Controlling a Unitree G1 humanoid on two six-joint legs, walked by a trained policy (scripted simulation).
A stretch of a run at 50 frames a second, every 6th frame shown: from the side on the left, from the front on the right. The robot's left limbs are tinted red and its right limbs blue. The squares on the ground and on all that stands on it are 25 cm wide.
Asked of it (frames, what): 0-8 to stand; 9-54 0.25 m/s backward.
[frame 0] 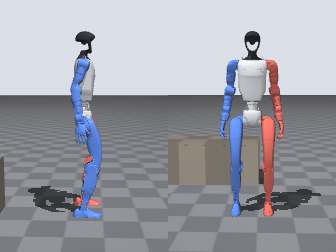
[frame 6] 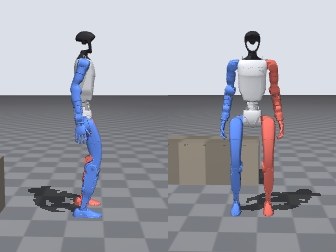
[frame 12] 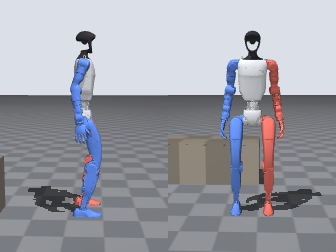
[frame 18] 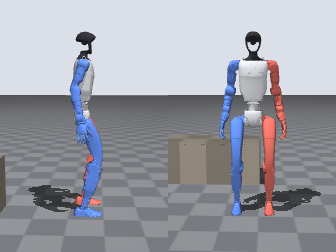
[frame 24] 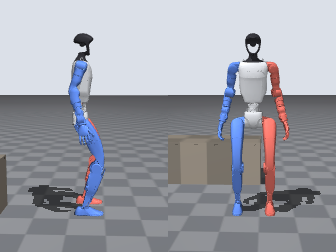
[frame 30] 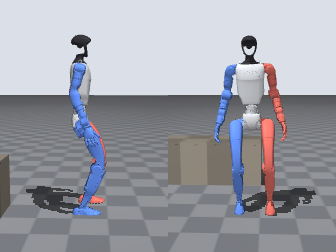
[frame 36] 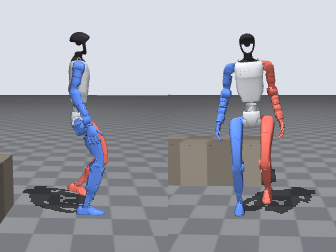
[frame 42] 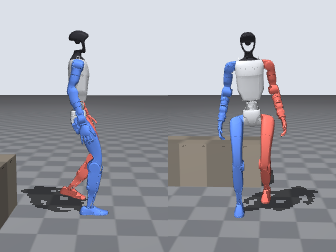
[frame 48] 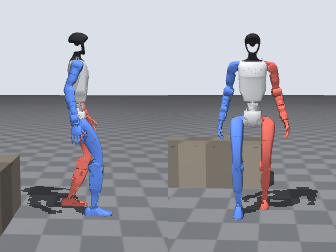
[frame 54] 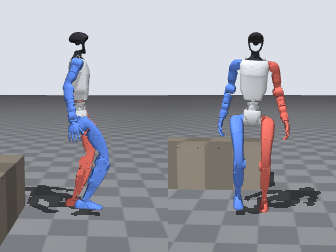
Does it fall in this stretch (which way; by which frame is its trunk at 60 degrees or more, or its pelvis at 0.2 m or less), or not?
no
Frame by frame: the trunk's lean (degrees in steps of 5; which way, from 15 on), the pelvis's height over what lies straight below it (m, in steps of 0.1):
0: 0, 0.8
6: 0, 0.8
12: 0, 0.8
18: 5, 0.8
24: 5, 0.8
30: 0, 0.7
36: 5, 0.8
42: 5, 0.8
48: 0, 0.8
54: 5, 0.8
